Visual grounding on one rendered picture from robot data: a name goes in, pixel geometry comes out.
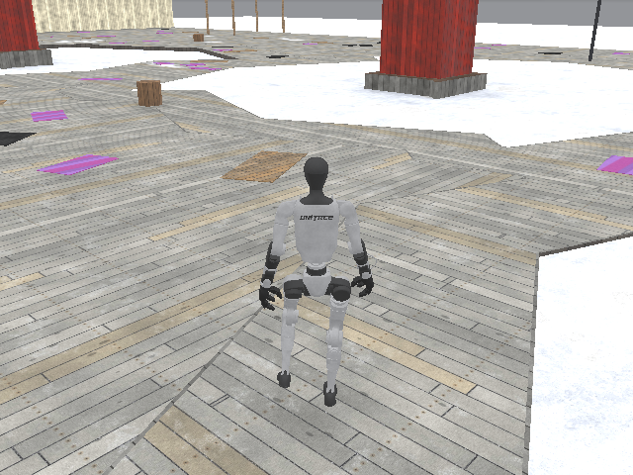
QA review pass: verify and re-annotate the robot right forearm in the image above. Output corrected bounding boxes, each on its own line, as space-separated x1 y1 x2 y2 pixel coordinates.
353 238 372 279

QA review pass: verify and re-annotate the left robot foot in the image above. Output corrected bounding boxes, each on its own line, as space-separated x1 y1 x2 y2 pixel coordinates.
277 370 291 388

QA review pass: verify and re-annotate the left robot hand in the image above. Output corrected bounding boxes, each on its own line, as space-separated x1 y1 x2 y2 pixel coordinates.
259 285 282 311

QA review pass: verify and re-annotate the left robot upper arm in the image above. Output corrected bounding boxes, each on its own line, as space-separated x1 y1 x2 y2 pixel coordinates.
270 200 296 256

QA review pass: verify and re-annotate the right robot hand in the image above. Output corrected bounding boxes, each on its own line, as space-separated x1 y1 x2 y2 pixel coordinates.
351 275 374 297

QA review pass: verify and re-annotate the right robot upper arm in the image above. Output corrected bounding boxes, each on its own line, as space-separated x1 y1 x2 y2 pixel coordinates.
337 200 364 254

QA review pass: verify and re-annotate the right robot shin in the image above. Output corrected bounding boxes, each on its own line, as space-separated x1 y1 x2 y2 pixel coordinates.
326 331 343 393

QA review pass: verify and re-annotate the robot left forearm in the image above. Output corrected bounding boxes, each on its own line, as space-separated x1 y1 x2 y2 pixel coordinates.
260 241 280 288

